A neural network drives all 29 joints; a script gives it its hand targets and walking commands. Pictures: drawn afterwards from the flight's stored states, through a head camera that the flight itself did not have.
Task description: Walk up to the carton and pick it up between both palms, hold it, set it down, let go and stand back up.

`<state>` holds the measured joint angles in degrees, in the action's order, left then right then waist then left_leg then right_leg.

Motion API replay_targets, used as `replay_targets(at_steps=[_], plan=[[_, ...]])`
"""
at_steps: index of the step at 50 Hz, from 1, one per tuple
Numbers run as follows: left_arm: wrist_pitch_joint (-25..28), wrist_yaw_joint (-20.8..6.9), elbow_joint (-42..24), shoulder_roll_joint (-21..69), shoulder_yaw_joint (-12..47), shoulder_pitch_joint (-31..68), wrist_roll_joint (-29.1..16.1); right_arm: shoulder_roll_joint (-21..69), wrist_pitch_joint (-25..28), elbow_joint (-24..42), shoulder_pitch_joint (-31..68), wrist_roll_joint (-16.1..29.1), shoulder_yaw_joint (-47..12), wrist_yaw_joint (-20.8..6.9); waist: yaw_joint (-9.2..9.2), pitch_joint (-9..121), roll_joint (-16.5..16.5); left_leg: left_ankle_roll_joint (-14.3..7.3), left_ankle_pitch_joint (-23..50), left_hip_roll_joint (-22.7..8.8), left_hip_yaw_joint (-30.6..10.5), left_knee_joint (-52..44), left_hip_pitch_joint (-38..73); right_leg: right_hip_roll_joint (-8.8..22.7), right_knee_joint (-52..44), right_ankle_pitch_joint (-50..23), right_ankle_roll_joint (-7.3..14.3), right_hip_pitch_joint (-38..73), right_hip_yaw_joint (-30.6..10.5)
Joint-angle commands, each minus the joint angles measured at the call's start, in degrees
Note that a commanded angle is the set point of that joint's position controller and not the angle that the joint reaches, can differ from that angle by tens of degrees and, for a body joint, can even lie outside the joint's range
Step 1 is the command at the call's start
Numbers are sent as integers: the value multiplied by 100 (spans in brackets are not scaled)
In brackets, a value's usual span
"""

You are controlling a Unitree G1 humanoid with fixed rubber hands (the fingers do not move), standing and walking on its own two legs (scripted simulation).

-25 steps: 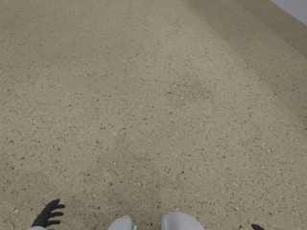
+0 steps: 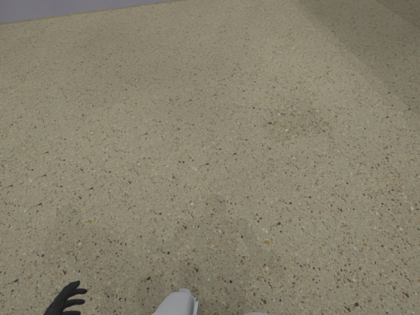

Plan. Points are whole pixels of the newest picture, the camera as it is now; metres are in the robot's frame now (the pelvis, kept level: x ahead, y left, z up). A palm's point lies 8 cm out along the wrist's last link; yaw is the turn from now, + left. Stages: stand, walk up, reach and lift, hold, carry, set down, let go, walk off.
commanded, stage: walk up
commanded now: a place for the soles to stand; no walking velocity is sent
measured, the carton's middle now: out of the picture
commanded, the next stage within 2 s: none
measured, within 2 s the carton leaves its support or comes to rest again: neither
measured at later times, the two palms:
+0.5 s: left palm out of the picture -0.04 +0.38 -0.11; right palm out of the picture -0.02 -0.22 -0.11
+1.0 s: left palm out of the picture -0.18 +0.37 -0.08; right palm out of the picture -0.05 -0.22 -0.14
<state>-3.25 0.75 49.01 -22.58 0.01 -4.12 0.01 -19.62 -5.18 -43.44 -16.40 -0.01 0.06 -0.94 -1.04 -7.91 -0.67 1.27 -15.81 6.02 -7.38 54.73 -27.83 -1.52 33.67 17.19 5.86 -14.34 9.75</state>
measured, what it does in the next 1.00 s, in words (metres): walks backwards, turning left: left foot, then right foot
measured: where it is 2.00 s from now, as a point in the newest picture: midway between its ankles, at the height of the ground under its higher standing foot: outside the picture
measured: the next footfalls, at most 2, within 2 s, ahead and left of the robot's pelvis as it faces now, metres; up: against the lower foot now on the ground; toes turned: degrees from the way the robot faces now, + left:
left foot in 0.36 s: -0.09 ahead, +0.20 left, +0.00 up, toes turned +8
right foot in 0.68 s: -0.11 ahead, +0.02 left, +0.00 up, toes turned +21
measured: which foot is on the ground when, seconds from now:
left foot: up 0.00-0.34, down 0.36-0.68, up 0.70-0.94, down 0.96-1.00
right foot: down 0.00-0.40, up 0.42-0.66, down 0.68-1.00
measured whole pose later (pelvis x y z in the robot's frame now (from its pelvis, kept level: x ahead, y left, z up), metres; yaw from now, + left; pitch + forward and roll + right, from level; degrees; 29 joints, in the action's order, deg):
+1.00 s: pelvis -0.20 +0.02 -0.02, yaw +30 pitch -5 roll +2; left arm -1.9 2.8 47.9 -23.5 0.0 -0.1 0.0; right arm -20.8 -7.1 -38.7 -20.8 0.0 0.1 -4.0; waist -4.9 -8.8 -0.4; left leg -1.3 -15.6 2.5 -6.9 38.0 -17.5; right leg 1.3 46.1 23.4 -2.3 -19.0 12.8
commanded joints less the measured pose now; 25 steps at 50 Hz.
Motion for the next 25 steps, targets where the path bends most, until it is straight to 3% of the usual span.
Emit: replay_targets(at_steps=[1, 2, 3, 4, 5, 6, 7, 8, 9, 10, 11, 12, 14, 15, 16, 17, 18, 19, 20, 21, 22, 23, 24, 25], plan=[[83, 151, -590, -1090, -674, 324, 83, -1344, -16, 99, -323, -118, 568, -104, 55, 824, 535, -32, -402, -576, 429, 119, -433, 1923, -1448, -2175, -991, 1283, -923], [118, 165, -666, -1181, -676, 263, 29, -1356, -48, 100, -232, -155, 576, -94, 80, 705, 435, -97, -568, -567, 358, 214, -380, 2209, -1661, -1760, -867, 1067, -1086], [104, 134, -651, -1252, -698, 342, 75, -1378, -84, 149, -190, -191, 573, -112, 75, 762, 581, -72, -674, -696, 440, 474, -381, 2420, -1778, -1096, -372, 990, -1185], [133, 148, -608, -1274, -711, 457, 97, -1564, -80, 146, -22, -163, 600, -148, 56, 551, 125, -33, -853, -843, 267, 541, -323, 2627, -1764, -656, -263, 633, -1446], [160, 157, -602, -1344, -722, 497, 128, -1575, -77, 110, -57, -188, 622, -172, 76, 467, 96, -47, -778, -787, 297, 827, -196, 2660, -2134, 60, -151, 347, -1470], [152, 131, -625, -1487, -751, 698, 93, -1643, -70, 55, -419, -161, 670, -205, -153, 532, 277, -52, -763, -954, 245, 771, -81, 2629, -2203, 661, -227, 189, -1350], [196, 150, -597, -1404, -760, 748, 125, -1540, -101, -11, -327, -168, 669, -226, -205, 276, 140, -128, -748, -986, 355, 702, 78, 2591, -2413, 882, -407, -268, -1242], [221, 143, -585, -1398, -778, 880, 179, -1474, -87, -12, -349, -160, 650, -301, -202, 233, 402, -68, -643, -1110, 414, 471, 18, 2446, -2339, 1014, -309, -313, -1065], [230, 138, -657, -1439, -786, 934, 197, -1561, -55, -27, -435, -166, 638, -339, -268, 459, 378, -63, -782, -1126, 478, 341, 280, 2515, -2331, 1196, -92, -342, -1112], [269, 135, -577, -1412, -793, 705, 206, -1518, -56, -7, -341, -168, 670, -382, -138, 579, 415, -107, -703, -1074, 532, 180, 246, 2426, -2297, 1301, -164, -52, -949], [276, 82, -545, -1390, -813, 734, 199, -1462, -28, 27, -449, -155, 626, -402, -192, 756, 326, -126, -768, -1207, 513, -169, 220, 2508, -2129, 1101, -69, 95, -961], [287, 78, -515, -1469, -848, 564, 181, -1475, -9, -14, -458, -115, 652, -430, -131, 776, 226, -158, -834, -1236, 527, -369, 396, 2545, -2190, 1206, -112, 170, -1017], [268, 14, -488, -1658, -873, 768, 164, -1437, -4, -70, -677, -173, 699, -420, -243, 917, 496, -200, -876, -1200, 716, -645, 877, 2560, -2058, 1482, 80, -273, -704], [239, 14, -558, -1582, -848, 927, 183, -1456, -2, -92, -797, -148, 687, -453, -312, 952, 635, -250, -928, -1171, 694, -773, 1035, 2521, -2031, 1727, 16, -393, -683], [238, 69, -586, -1490, -732, 1114, 173, -1518, 25, -94, -1143, -132, 727, -444, -621, 1131, 206, -447, -1049, -1392, 284, -1327, 1480, 2523, -1375, 1303, 34, -449, -464], [195, 26, -534, -1349, -668, 1177, 82, -1519, 57, -217, -1457, -153, 759, -417, -722, 1143, -202, -595, -573, -1006, 227, -1917, 1802, 2038, -712, 1373, -204, -762, -121], [181, 31, -595, -1066, -597, 1134, 44, -1589, 37, -206, -1452, -234, 795, -347, -764, 737, -880, -955, -828, -1113, -556, -2583, 1659, 1538, 246, 1559, -462, -1295, -40], [145, 13, -596, -1052, -578, 750, -54, -1844, 28, 6, -911, -273, 807, -320, -480, 147, -2058, -1257, -329, -1633, -2161, -3815, 849, 562, 1167, 1698, -684, -1393, 364], [148, -76, -727, -987, -486, 600, -146, -2153, 7, 354, -266, -313, 863, -305, -282, 84, -2232, -1483, 610, -1610, -3096, -4264, 586, -91, 2125, 1837, -851, -1421, -287], [158, -49, -580, -983, -552, 536, -93, -2305, -18, 538, 216, -305, 883, -267, -188, 337, -2330, -1662, 714, -1657, -3289, -4474, 73, -364, 2867, 2120, -822, -1008, -756], [154, -58, -510, -924, -546, 331, -55, -2008, -13, 644, 496, -278, 777, -212, 8, 162, -1544, -1643, 440, -1507, -3216, -4356, -486, -299, 3365, 1858, -839, -651, -906], [129, -87, -397, -982, -526, 373, -112, -1971, 20, 752, 684, -307, 718, -155, 37, 252, -1307, -1487, 733, -1295, -2655, -4082, -393, -248, 3351, 1529, -735, -596, -951], [119, -90, -418, -905, -484, 109, -164, -1860, 48, 850, 745, -302, 700, -148, 138, 168, -1328, -1356, 1275, -1123, -2202, -3772, -132, -208, 3159, 1328, -679, -864, -1001], [135, -45, -333, -992, -573, -46, -153, -1790, 39, 826, 792, -318, 663, -176, 194, 420, -1383, -1356, 1425, -1070, -1977, -3529, 72, -169, 3172, 1284, -632, -747, -1144]])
